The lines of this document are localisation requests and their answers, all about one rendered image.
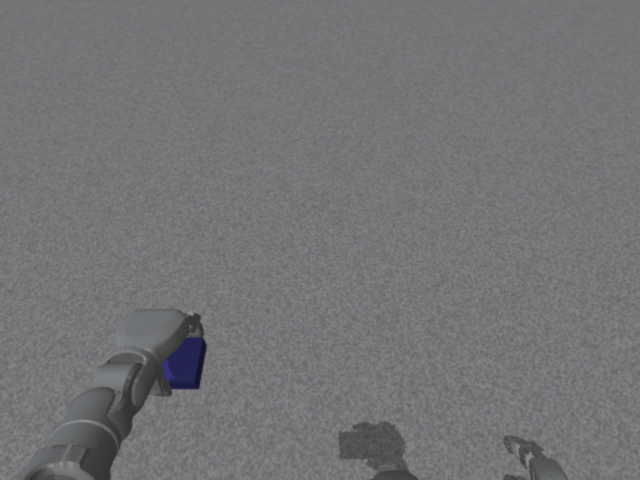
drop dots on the left robot hand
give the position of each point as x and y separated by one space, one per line
160 332

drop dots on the left robot arm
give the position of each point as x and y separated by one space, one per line
86 442

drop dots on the right robot hand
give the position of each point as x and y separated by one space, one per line
534 459

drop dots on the small box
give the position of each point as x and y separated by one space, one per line
183 368

